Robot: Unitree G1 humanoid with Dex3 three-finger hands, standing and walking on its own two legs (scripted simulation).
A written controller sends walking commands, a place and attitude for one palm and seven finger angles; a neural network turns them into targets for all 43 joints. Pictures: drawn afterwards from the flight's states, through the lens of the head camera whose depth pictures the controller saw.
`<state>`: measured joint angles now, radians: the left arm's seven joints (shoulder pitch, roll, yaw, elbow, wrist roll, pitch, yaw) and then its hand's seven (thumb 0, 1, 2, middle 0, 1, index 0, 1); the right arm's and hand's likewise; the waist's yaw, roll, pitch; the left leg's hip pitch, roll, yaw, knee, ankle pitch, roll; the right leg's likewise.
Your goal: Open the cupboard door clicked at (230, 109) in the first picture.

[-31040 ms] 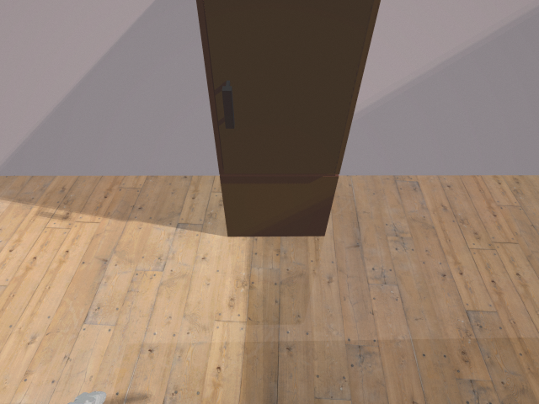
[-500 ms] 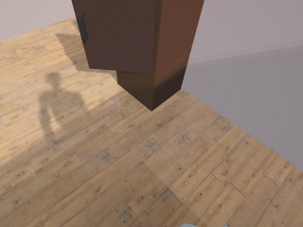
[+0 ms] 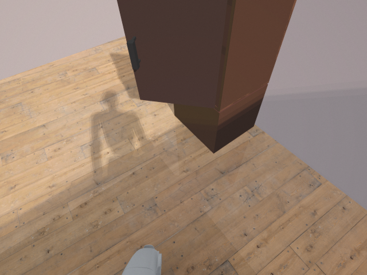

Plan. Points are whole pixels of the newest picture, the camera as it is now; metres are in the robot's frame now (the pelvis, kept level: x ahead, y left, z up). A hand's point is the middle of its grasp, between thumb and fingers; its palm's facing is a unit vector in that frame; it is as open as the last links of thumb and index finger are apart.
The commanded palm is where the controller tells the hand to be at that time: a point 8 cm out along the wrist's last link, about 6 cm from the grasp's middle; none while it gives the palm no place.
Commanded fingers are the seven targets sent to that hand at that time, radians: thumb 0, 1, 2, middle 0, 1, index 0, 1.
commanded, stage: take the last steps up to it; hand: left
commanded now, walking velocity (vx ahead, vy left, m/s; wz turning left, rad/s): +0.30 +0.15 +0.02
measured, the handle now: (135, 52) +0.96 +0.29 -0.05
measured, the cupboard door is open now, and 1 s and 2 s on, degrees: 42 42 42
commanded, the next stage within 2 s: come to a stop and stand still in 0.76 s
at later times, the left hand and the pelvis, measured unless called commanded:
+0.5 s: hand (99, 213) +0.29 +0.27 -0.16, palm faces -0.01 -0.98 -0.21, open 7.4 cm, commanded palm none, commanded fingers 0.00 0.90 0.90 -0.20 -0.30 -0.20 -0.30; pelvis +0.17 +0.09 +0.00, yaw -3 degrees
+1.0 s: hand (100, 199) +0.34 +0.30 -0.20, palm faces +0.01 -0.98 -0.19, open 7.3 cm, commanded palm none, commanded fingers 0.00 0.90 0.90 -0.20 -0.30 -0.20 -0.30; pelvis +0.35 +0.11 -0.02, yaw -3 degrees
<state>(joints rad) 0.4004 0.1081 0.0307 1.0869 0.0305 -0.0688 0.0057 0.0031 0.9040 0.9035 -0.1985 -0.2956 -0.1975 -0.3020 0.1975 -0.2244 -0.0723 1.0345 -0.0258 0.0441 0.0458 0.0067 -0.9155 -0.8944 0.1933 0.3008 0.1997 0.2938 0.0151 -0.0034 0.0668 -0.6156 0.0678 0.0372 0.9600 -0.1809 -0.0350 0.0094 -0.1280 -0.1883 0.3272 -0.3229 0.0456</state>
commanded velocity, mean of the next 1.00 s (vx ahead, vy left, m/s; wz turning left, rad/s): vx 0.15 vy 0.04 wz -0.04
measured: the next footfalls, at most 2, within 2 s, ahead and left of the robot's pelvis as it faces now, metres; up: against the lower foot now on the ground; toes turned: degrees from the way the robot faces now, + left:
left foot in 0.16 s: +0.20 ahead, +0.17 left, +0.00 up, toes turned +7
right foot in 0.62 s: +0.30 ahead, -0.04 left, +0.00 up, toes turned -11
